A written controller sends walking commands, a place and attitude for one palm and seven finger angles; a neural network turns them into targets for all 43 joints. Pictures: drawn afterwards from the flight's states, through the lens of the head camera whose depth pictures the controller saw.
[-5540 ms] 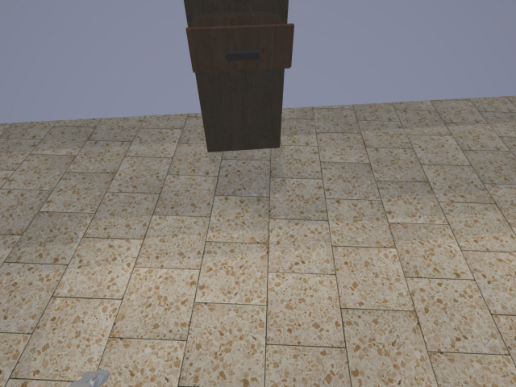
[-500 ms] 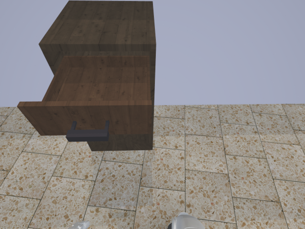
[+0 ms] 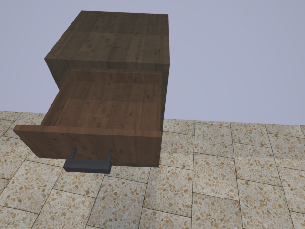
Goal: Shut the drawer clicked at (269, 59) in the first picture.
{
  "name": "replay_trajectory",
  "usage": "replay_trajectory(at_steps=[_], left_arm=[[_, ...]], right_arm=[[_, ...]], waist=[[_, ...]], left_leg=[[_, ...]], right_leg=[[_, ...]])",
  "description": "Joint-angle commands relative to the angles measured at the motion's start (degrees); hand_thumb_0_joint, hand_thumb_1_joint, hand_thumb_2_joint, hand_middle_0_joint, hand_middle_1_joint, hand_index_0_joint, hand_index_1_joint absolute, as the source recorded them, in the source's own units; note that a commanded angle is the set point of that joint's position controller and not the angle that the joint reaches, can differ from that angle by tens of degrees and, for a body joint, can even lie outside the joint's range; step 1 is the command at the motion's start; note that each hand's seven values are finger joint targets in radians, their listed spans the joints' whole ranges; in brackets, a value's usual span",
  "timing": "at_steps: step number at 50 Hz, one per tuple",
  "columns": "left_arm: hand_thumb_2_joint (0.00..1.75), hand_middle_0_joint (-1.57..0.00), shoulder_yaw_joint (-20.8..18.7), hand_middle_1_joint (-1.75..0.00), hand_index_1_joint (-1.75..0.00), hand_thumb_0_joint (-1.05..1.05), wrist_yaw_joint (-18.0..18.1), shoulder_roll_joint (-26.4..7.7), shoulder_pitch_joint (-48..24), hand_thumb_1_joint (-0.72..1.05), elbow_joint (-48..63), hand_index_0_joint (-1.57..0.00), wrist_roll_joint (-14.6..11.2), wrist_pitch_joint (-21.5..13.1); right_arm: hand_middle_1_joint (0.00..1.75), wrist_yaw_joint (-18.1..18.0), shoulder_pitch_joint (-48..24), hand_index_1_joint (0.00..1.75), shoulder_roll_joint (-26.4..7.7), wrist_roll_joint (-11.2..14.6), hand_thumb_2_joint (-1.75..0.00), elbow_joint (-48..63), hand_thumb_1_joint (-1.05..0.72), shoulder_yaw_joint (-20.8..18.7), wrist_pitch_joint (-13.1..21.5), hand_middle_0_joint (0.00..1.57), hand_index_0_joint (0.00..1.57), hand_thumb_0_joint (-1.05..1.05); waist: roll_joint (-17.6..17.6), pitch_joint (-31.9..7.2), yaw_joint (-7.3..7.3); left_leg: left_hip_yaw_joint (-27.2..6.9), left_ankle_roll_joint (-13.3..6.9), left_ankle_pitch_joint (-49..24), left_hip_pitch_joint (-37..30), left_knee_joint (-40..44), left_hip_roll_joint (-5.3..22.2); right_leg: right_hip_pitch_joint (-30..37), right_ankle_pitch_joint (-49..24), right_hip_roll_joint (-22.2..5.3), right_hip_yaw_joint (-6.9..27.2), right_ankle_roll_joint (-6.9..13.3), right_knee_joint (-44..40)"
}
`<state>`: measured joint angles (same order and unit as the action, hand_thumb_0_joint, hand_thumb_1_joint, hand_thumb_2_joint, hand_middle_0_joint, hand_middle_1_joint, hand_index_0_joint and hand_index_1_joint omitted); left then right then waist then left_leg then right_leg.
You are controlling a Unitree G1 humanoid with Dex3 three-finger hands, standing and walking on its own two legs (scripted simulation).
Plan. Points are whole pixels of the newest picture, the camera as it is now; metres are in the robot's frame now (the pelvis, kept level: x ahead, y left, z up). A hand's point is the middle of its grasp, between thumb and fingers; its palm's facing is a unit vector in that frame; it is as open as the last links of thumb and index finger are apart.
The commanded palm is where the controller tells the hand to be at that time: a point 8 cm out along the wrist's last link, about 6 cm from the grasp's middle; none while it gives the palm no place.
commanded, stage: come to a stop and stand still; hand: left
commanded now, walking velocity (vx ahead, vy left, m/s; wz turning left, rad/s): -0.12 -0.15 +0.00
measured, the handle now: (90, 158) +0.30 +0.21 -0.02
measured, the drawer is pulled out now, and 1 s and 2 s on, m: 0.29 0.29 0.28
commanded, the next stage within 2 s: look again from close up in 0.80 s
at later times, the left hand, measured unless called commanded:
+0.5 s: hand out of the picture -0.03 +0.12 -0.16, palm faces +0.00 -0.97 -0.23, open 7.3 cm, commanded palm none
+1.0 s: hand out of the picture -0.07 +0.12 -0.16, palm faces -0.02 -0.98 -0.18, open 7.4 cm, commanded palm none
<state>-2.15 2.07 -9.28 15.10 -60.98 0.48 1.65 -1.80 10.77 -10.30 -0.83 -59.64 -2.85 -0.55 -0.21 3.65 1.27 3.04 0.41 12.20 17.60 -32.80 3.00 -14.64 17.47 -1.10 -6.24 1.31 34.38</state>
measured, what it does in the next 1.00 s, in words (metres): steps on the spot: right foot, then left foot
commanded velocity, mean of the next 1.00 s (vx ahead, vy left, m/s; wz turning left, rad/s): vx -0.01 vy -0.02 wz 0.00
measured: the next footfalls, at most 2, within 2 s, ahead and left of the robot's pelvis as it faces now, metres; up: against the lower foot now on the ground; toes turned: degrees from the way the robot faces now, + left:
right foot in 0.28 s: -0.03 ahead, -0.13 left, +0.00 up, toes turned -4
left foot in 0.50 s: +0.00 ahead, +0.10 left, +0.00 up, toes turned +0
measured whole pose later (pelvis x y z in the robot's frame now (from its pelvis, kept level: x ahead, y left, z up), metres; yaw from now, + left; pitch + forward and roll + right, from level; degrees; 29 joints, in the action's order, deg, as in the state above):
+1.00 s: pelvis -0.06 -0.03 +0.01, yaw -2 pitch -1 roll -2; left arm 0.4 2.7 -5.4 18.6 -63.6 0.9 -1.7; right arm -1.4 18.0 -8.4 -0.8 -63.2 -1.0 -0.6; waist -3.1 2.4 -1.1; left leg 0.6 1.0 17.5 15.9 -34.3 4.0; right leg -9.5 14.3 2.3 -3.8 2.1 25.1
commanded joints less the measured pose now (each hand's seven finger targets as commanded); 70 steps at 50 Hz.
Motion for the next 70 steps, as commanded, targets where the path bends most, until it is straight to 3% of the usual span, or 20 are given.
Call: replay_trajectory(at_steps=[1, 6, 10, 12, 13, 15, 16, 17, 25, 30, 35, 42, 44, 45, 46, 48, 51, 54, 61, 70], left_arm=[[0.90, -0.20, -0.95, -0.30, -0.30, 0.00, 0.62, -3.73, 3.67, 0.90, 3.15, -0.20, -0.03, 0.00], [0.90, -0.20, -1.40, -0.30, -0.30, 0.00, -0.02, -4.14, 5.19, 0.90, 2.80, -0.20, 0.44, 0.66], [0.90, -0.20, -0.59, -0.30, -0.30, 0.00, -0.28, -2.83, 4.43, 0.90, 3.61, -0.20, 0.35, -0.04], [0.90, -0.20, -0.55, -0.30, -0.30, 0.00, -0.23, -3.12, 7.29, 0.90, 2.40, -0.20, 0.49, -0.56], [0.90, -0.20, -0.66, -0.30, -0.30, 0.00, -0.04, -4.98, 7.98, 0.90, 2.09, -0.20, 0.79, -0.99], [0.90, -0.20, -1.05, -0.30, -0.30, 0.00, 0.12, -10.18, 3.73, 0.90, 2.94, -0.20, 1.00, -1.40], [0.90, -0.20, -0.74, -0.30, -0.30, 0.00, 0.01, -10.06, 2.28, 0.90, 3.46, -0.20, 0.92, -1.49], [0.90, -0.20, -0.83, -0.30, -0.30, 0.00, 0.25, -9.03, 1.35, 0.90, 3.30, -0.20, 1.00, -1.99], [0.90, -0.20, 0.47, -0.30, -0.30, 0.00, 0.26, -5.26, 2.39, 0.90, 0.47, -0.20, -0.15, -2.33], [0.90, -0.20, 0.06, -0.30, -0.30, 0.00, 0.20, -6.24, 3.18, 0.90, -1.29, -0.20, -0.41, -2.10], [0.90, -0.20, 0.09, -0.30, -0.30, 0.00, 0.04, -5.72, 2.45, 0.90, -1.56, -0.20, -0.29, -1.85], [0.90, -0.20, 0.10, -0.30, -0.30, 0.00, -0.03, -4.08, 3.89, 0.90, -2.22, -0.20, -0.26, -1.93], [0.90, -0.20, 0.24, -0.30, -0.30, 0.00, -0.02, -3.57, 4.65, 0.90, -2.45, -0.20, -0.24, -2.07], [0.90, -0.20, 0.70, -0.30, -0.30, 0.00, 2.34, -4.73, 10.67, 0.90, -3.71, -0.20, 0.97, -4.79], [0.90, -0.20, 0.23, -0.30, -0.30, 0.00, 1.96, -8.00, 9.11, 0.90, -1.29, -0.20, 0.80, -5.34], [0.90, -0.20, 0.16, -0.30, -0.30, 0.00, 1.34, -7.07, 4.15, 0.90, 0.57, -0.20, 1.01, -5.10], [0.90, -0.20, 0.68, -0.30, -0.30, 0.00, 1.17, -4.55, 3.65, 0.90, 1.32, -0.20, 0.48, -4.36], [0.90, -0.20, 1.13, -0.30, -0.30, 0.00, 1.02, -2.11, 5.27, 0.90, 1.58, -0.20, 0.59, -2.87], [0.90, -0.20, 1.61, -0.30, -0.30, 0.00, 0.20, -2.81, 6.94, 0.90, 1.22, -0.20, 0.80, -2.30], [0.90, -0.20, 1.86, -0.30, -0.30, 0.00, 0.01, -4.01, 6.62, 0.90, 0.44, -0.20, 0.53, -2.71]], right_arm=[[0.30, -0.82, 3.31, 0.30, -7.81, -0.42, -0.90, 2.47, -0.90, -0.66, 0.45, 0.20, 0.20, 0.00], [0.30, -1.02, -1.54, 0.30, -8.23, -0.50, -0.90, 4.65, -0.90, -1.15, -0.26, 0.20, 0.20, 0.00], [0.30, -0.52, 0.23, 0.30, -8.89, -0.46, -0.90, 3.94, -0.90, -2.02, -0.31, 0.20, 0.20, 0.00], [0.30, -0.17, 0.39, 0.30, -8.56, 0.00, -0.90, 3.36, -0.90, -2.14, -0.53, 0.20, 0.20, 0.00], [0.30, 0.08, 0.68, 0.30, -7.10, 0.51, -0.90, 3.27, -0.90, -2.15, -0.48, 0.20, 0.20, 0.00], [0.30, 0.79, -1.49, 0.30, -2.05, 0.73, -0.90, 4.97, -0.90, -0.79, -0.91, 0.20, 0.20, 0.00], [0.30, 1.06, -2.95, 0.30, -1.92, 0.41, -0.90, 4.95, -0.90, -0.67, -1.11, 0.20, 0.20, 0.00], [0.30, 0.93, -3.57, 0.30, -2.05, 0.06, -0.90, 4.64, -0.90, -0.64, -1.51, 0.20, 0.20, 0.00], [0.30, -0.03, 4.39, 0.30, -1.94, 0.32, -0.90, -2.74, -0.90, 0.95, 0.01, 0.20, 0.20, 0.00], [0.30, -0.57, 5.85, 0.30, -1.98, 0.18, -0.90, -4.78, -0.90, 1.54, 0.04, 0.20, 0.20, 0.00], [0.30, -0.34, 7.65, 0.30, -1.74, -0.07, -0.90, -5.53, -0.90, 1.54, -0.27, 0.20, 0.20, 0.00], [0.30, -0.40, 10.57, 0.30, -0.90, -0.16, -0.90, -5.98, -0.90, 1.69, 0.13, 0.20, 0.20, 0.00], [0.30, -0.52, 10.71, 0.30, -0.94, -0.03, -0.90, -5.90, -0.90, 1.70, 0.44, 0.20, 0.20, 0.00], [0.30, 0.09, 2.90, 0.30, -2.21, 0.13, -0.90, -1.83, -0.90, 2.04, 2.06, 0.20, 0.20, 0.00], [0.30, 0.34, 7.44, 0.30, 0.50, 0.35, -0.90, 0.50, -0.90, 1.87, 1.15, 0.20, 0.20, 0.00], [0.30, 0.75, 9.76, 0.30, 1.25, 0.34, -0.90, 0.38, -0.90, 1.82, 1.05, 0.20, 0.20, 0.00], [0.30, 0.59, 13.25, 0.30, -0.45, 0.23, -0.90, -0.11, -0.90, 1.85, 2.01, 0.20, 0.20, 0.00], [0.30, 0.27, 11.40, 0.30, -3.19, -0.31, -0.90, 0.53, -0.90, 1.80, 2.56, 0.20, 0.20, 0.00], [0.30, 0.21, 9.35, 0.30, -4.64, -0.12, -0.90, 1.22, -0.90, 1.98, 2.56, 0.20, 0.20, 0.00], [0.30, 0.24, 9.04, 0.30, -4.94, 0.12, -0.90, -0.26, -0.90, 2.30, 2.90, 0.20, 0.20, 0.00]], waist=[[-12.80, -2.48, -0.59], [-9.13, -5.59, -0.27], [-9.19, -8.58, -1.79], [-7.71, -9.47, -0.73], [-3.42, -8.98, -0.60], [11.68, -2.35, -1.59], [10.01, -1.99, -1.02], [15.66, -0.74, -0.96], [2.40, 1.89, -1.77], [-2.44, -0.10, -0.84], [0.74, 2.52, -1.29], [1.35, 4.02, -1.43], [1.18, 3.27, -1.27], [2.00, 2.95, 2.01], [2.02, -2.61, -2.09], [0.06, -5.52, -3.36], [4.58, -4.37, -3.91], [-4.64, 2.83, -1.40], [-2.84, 4.14, -0.34], [0.36, -1.11, -0.75]], left_leg=[[-15.39, -10.75, -29.92, -2.79, 16.52, 17.48], [-10.08, -10.79, -22.24, -6.78, 13.92, 14.60], [-10.17, -9.88, -17.91, -10.81, 13.13, 13.81], [-7.95, -7.04, -13.69, -8.79, 9.72, 10.49], [-5.90, -4.44, -10.55, -6.30, 6.01, 7.59], [0.02, 0.80, 7.11, 1.26, 0.88, -0.12], [-1.09, 0.89, 9.63, -0.70, -1.95, -0.25], [-2.19, 0.65, 11.06, 0.67, -4.53, 0.52], [-4.65, 0.07, -9.21, -8.43, 8.03, 2.46], [-3.47, 0.64, -8.00, -8.58, 9.44, 2.87], [-3.02, 0.80, -2.01, -7.87, 10.31, 2.29], [-3.31, 0.45, -1.67, -7.07, 11.44, 2.26], [-3.59, 0.31, -3.10, -7.34, 11.86, 2.56], [-0.39, 1.86, 0.74, 1.19, -3.97, 1.31], [-4.11, 0.12, 8.72, 1.72, -7.39, 0.57], [-1.50, 0.20, 8.23, -1.34, -4.13, 0.31], [-3.32, -0.56, -0.25, -7.03, 5.50, 0.61], [-8.92, -2.92, -1.55, 0.91, 10.86, 4.96], [-11.83, -3.95, 9.76, 3.06, 18.47, 4.44], [-8.69, -3.75, -1.60, -4.13, 15.17, 3.19]], right_leg=[[-3.67, 15.05, -0.19, 4.63, -1.73, 15.53], [-7.60, 11.67, -0.44, 6.53, -2.25, 21.31], [-4.23, 10.56, -0.88, 4.23, -2.36, 6.62], [2.30, -0.01, 0.01, 2.81, -2.40, -6.54], [5.31, -6.03, -1.56, 5.82, -2.06, -14.08], [-0.10, -10.16, -14.45, 19.02, 3.74, -19.18], [-2.90, -10.62, -15.46, 18.43, 5.97, -19.93], [-3.32, -13.46, -13.79, 18.36, 6.28, -19.78], [-1.94, -11.30, -6.56, 10.32, 1.53, -15.37], [3.56, -11.66, -5.74, 10.32, 0.08, -17.33], [0.42, 2.92, -5.70, 11.68, 0.93, -21.78], [-1.01, 4.59, -5.09, 11.10, 1.23, -21.62], [0.10, 1.37, -4.78, 10.50, 1.08, -20.69], [4.28, -41.47, -10.27, 16.83, -3.69, -16.95], [7.21, -41.26, -14.22, 16.77, -1.33, -15.56], [6.07, -31.11, -11.82, 12.21, 5.28, -14.58], [0.91, -10.34, -6.58, 9.32, 3.34, -11.18], [0.28, 0.48, -2.21, 6.93, 1.20, -9.25], [2.06, -1.28, -2.26, 5.76, 0.41, -8.06], [3.35, -6.27, -4.12, 6.89, -0.15, -10.18]])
